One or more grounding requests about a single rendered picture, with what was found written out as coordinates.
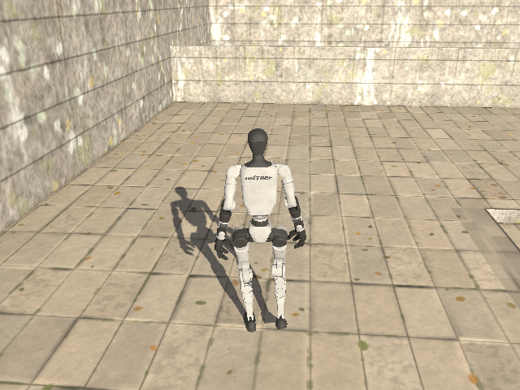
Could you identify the robot right hand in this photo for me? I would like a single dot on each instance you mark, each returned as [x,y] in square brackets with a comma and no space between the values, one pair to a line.
[299,235]

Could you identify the left robot forearm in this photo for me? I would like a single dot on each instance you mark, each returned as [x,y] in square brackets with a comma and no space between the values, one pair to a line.
[224,217]

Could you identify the robot left hand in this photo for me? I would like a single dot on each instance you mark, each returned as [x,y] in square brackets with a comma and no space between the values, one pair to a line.
[220,249]

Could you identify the left robot thigh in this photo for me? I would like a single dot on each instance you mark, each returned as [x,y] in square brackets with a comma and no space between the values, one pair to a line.
[240,238]

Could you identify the robot left upper arm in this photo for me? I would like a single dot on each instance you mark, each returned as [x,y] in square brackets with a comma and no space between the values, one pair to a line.
[230,187]

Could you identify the robot right upper arm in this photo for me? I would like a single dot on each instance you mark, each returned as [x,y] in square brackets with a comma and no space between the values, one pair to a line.
[284,171]

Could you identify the right robot forearm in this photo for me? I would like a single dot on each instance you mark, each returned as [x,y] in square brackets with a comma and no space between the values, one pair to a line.
[295,213]

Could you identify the right robot foot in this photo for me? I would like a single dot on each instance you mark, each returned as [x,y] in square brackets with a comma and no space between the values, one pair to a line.
[281,323]

